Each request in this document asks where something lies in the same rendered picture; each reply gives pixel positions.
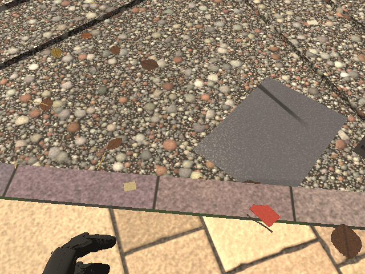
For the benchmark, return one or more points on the left robot hand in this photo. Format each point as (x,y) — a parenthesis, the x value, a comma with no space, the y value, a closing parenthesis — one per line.
(63,259)

